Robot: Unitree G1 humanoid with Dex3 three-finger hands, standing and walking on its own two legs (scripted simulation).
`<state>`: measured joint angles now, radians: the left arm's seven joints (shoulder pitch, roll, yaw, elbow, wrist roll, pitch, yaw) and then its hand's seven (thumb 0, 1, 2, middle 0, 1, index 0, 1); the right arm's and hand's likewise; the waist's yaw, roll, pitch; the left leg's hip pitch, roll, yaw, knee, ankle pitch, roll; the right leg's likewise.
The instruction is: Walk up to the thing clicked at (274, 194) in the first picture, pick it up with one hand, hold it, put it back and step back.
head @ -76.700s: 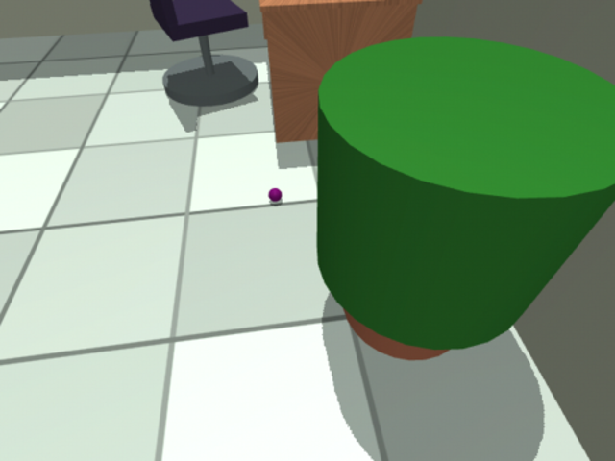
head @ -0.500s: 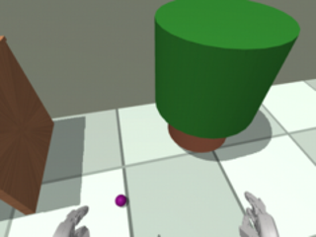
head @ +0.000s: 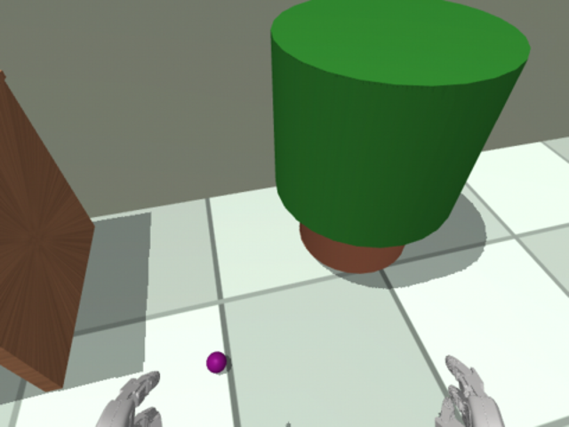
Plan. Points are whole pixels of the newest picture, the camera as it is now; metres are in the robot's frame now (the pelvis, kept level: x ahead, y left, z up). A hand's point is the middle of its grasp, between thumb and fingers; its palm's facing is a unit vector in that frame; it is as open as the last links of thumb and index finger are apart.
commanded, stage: home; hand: left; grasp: from above
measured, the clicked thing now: (216, 362) +0.49 +0.24 -0.68
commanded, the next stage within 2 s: stand in 1.12 s
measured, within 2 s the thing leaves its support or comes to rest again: neither
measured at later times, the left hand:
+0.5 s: hand out of the picture +0.17 +0.18 -0.05, palm faces +0.04 -0.98 -0.21, open 7.4 cm
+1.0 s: hand out of the picture +0.17 +0.18 -0.05, palm faces +0.04 -0.98 -0.21, open 7.4 cm
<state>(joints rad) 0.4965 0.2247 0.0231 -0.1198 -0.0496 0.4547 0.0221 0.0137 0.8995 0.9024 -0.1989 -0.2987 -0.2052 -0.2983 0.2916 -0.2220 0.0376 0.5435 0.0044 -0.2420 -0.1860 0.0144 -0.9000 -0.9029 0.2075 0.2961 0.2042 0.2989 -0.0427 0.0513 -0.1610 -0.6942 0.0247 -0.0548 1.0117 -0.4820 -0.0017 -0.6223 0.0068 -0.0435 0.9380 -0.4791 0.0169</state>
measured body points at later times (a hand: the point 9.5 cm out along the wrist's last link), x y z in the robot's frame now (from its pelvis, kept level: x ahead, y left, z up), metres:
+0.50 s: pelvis +0.01 +0.00 +0.00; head +0.02 +0.01 +0.45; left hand +0.16 +0.23 -0.03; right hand +0.17 -0.24 -0.06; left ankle +0.01 +0.12 -0.68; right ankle +0.00 -0.13 -0.68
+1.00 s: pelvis +0.01 +0.00 +0.00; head +0.02 +0.00 +0.45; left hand +0.16 +0.23 -0.03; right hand +0.17 -0.25 -0.06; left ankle +0.01 +0.12 -0.68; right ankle +0.00 -0.13 -0.68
